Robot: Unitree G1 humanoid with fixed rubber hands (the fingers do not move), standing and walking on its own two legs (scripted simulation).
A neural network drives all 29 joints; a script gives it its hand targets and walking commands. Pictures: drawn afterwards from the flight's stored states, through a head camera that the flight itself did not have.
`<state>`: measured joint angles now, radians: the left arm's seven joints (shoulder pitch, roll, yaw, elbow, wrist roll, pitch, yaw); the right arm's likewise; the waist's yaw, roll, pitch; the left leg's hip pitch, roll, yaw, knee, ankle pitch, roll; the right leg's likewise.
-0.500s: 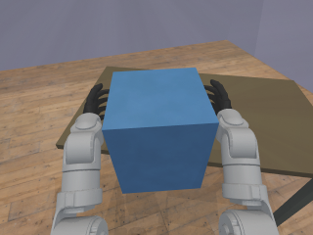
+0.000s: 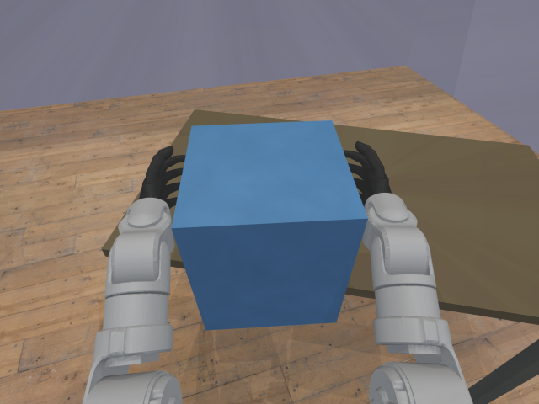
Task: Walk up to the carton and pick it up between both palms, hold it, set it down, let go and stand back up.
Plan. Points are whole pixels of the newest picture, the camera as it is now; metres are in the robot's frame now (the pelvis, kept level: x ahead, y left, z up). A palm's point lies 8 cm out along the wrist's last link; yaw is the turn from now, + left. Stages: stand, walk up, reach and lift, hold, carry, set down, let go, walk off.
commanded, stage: set down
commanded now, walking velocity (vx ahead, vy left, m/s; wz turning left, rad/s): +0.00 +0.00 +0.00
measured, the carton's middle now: (267, 228) +0.38 +0.02 +0.09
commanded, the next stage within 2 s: none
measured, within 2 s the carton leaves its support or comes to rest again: rests again in 1.60 s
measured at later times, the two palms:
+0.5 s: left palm (178, 195) +0.39 +0.15 +0.15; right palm (386, 192) +0.40 -0.16 +0.15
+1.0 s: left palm (177, 196) +0.43 +0.16 +0.11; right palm (364, 190) +0.44 -0.14 +0.12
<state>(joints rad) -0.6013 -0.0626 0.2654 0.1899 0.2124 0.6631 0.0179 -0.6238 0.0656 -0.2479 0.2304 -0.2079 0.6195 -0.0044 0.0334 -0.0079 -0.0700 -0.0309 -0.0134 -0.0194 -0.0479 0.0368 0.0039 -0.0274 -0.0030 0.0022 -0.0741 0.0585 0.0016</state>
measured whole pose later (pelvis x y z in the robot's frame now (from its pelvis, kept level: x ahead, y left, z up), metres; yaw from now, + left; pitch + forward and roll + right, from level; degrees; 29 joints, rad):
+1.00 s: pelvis +0.02 +0.00 +0.00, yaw +0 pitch +9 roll +0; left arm -0.73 -0.08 0.42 0.53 0.30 0.35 0.01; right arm -0.77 0.07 -0.40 0.58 -0.30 0.32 0.02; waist 0.02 -0.01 -0.09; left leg -0.10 -0.01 0.00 -0.09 0.04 0.01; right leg -0.12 0.00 0.01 -0.09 0.05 0.00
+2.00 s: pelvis +0.03 +0.00 +0.00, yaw -1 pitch +13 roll +0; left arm -0.81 -0.11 0.56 0.68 0.42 0.17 -0.02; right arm -0.82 0.07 -0.53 0.73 -0.40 0.15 0.06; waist 0.02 -0.01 -0.14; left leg -0.17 -0.01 0.01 -0.09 0.04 0.01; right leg -0.18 0.00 0.01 -0.09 0.05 0.00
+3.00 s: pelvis +0.03 -0.01 +0.00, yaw -1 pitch +13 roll +0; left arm -0.85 -0.08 0.57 0.74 0.37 0.11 -0.05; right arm -0.86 0.04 -0.52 0.77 -0.38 0.12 0.07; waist 0.03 -0.01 -0.11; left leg -0.18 0.00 0.01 -0.09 0.04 0.00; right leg -0.19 0.01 -0.01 -0.09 0.05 -0.01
